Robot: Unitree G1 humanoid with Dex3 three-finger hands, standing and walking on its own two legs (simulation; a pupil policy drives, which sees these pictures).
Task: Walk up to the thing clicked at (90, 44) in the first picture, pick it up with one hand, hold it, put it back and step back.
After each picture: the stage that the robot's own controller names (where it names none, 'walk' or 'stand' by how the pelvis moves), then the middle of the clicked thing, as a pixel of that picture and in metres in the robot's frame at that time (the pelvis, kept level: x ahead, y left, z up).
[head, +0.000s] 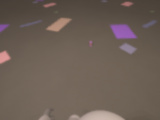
stand; (90, 43) +1.67 +0.03 -0.72
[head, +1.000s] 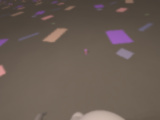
walk; (85, 51) +1.53 +0.27 -0.70
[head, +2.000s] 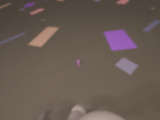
walk; (78, 63) +0.98 +0.33 -0.71
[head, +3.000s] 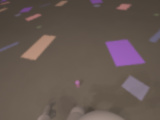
walk; (77, 83) +0.60 +0.25 -0.72
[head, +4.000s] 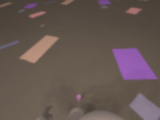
stand; (79, 97) +0.39 +0.18 -0.71
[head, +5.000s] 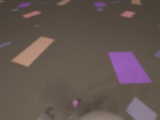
stand; (75, 103) +0.32 +0.17 -0.72
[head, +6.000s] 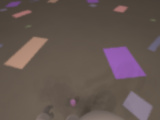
stand; (73, 103) +0.31 +0.21 -0.72
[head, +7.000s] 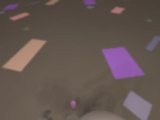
stand; (73, 104) +0.30 +0.20 -0.72
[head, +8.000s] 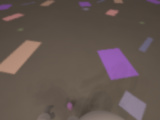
stand; (69, 106) +0.28 +0.23 -0.72
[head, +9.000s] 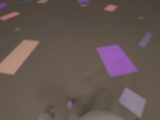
stand; (70, 105) +0.27 +0.24 -0.72
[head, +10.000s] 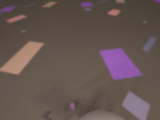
stand; (72, 106) +0.29 +0.21 -0.73
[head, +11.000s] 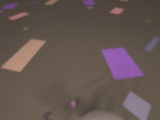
stand; (73, 104) +0.30 +0.20 -0.73
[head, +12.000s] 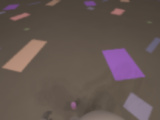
stand; (73, 105) +0.29 +0.19 -0.73
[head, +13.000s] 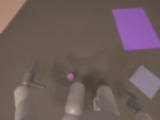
go down; (71, 77) +0.35 +0.20 -0.47
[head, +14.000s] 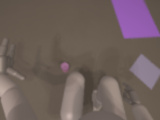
go down; (65, 67) +0.38 +0.22 -0.32
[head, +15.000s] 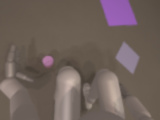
close in; (48, 62) +0.37 +0.25 -0.24
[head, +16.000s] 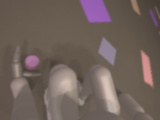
close; (31, 63) +0.37 +0.27 -0.22
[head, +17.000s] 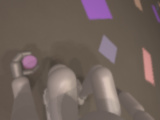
lift; (29, 63) +0.36 +0.27 -0.22
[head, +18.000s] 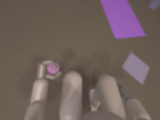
lift; (53, 70) +0.31 +0.27 -0.09
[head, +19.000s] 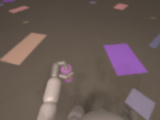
lift; (67, 73) +0.33 +0.17 +0.04
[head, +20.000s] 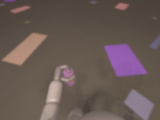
hold; (69, 77) +0.32 +0.17 +0.01
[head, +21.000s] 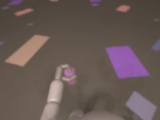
hold; (70, 76) +0.32 +0.16 +0.02
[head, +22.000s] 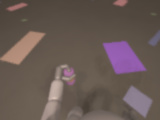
crouch; (69, 76) +0.33 +0.16 -0.01
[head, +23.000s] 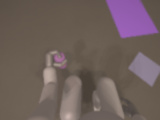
crouch; (60, 61) +0.41 +0.21 -0.10
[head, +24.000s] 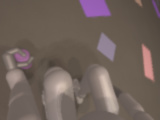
lower; (23, 59) +0.39 +0.29 -0.22
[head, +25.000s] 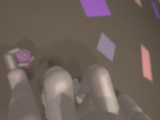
lower; (24, 59) +0.39 +0.29 -0.23
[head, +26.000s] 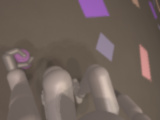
lower; (23, 59) +0.39 +0.29 -0.22
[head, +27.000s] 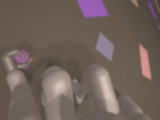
lower; (23, 60) +0.38 +0.29 -0.22
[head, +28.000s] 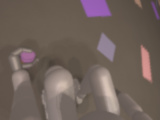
open; (27, 59) +0.38 +0.28 -0.22
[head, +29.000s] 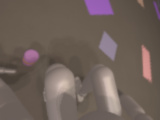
rise; (30, 58) +0.37 +0.27 -0.22
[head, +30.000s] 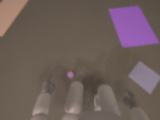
walk; (70, 75) +0.38 +0.21 -0.48
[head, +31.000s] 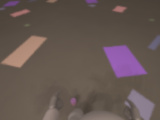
stand; (73, 101) +0.33 +0.19 -0.66
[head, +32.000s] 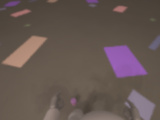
stand; (73, 101) +0.32 +0.19 -0.67
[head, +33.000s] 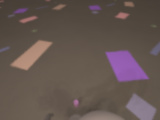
stand; (76, 103) +0.35 +0.18 -0.72
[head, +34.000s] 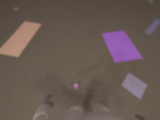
walk; (76, 86) +0.39 +0.14 -0.71
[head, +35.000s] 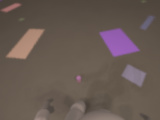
walk; (78, 79) +0.56 +0.20 -0.70
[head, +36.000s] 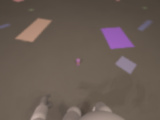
walk; (78, 62) +0.90 +0.20 -0.69
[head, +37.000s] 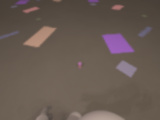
stand; (79, 65) +0.97 +0.20 -0.71
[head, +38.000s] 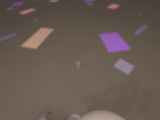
stand; (78, 65) +0.98 +0.23 -0.72
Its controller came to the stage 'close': yes
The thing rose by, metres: 0.70
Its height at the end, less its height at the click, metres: +0.00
